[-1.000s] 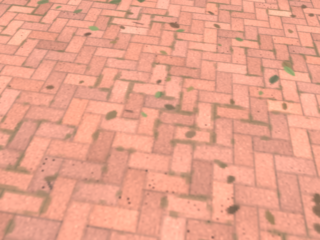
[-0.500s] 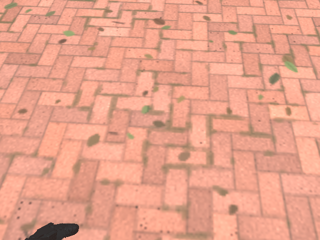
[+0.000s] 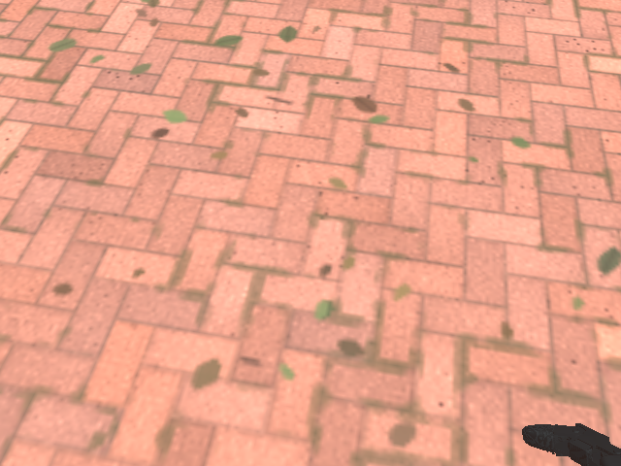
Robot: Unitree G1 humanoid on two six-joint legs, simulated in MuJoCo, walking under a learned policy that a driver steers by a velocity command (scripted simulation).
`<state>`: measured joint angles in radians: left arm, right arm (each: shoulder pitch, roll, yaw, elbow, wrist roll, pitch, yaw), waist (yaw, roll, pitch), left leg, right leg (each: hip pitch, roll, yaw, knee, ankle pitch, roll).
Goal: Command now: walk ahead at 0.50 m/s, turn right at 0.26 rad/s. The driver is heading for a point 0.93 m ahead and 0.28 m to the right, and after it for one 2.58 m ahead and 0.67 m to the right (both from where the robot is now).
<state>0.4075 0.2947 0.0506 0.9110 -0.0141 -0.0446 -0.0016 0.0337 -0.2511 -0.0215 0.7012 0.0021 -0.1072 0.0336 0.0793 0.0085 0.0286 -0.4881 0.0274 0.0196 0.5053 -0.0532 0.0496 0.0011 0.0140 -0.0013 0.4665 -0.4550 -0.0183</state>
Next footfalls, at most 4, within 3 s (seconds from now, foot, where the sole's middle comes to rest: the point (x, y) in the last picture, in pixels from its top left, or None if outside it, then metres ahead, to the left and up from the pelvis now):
0.52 right None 0.41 -0.17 -0.76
1.02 left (391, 337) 0.76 -0.10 -0.76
1.50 right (529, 303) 0.88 -0.44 -0.76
1.94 left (421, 283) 0.92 -0.18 -0.76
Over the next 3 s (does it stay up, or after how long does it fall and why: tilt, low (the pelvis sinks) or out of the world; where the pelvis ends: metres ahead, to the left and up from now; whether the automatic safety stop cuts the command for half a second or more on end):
stays up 0.86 -0.30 0.01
